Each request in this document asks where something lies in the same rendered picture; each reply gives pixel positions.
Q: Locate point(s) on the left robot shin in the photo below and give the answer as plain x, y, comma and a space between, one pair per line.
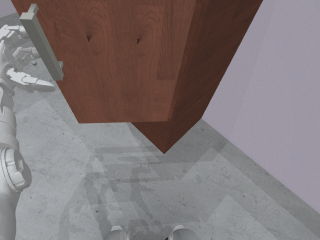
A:
116, 228

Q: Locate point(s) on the handle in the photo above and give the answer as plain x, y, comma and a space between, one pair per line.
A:
36, 34

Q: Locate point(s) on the left robot hand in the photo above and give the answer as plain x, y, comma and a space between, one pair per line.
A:
19, 59

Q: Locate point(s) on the robot left thigh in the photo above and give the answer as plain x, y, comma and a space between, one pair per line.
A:
117, 235

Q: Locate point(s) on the robot left forearm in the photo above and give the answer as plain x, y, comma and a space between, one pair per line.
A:
8, 125

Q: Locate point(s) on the left robot upper arm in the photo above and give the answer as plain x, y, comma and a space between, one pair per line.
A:
15, 176

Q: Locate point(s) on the cupboard door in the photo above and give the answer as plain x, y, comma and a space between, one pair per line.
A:
121, 58

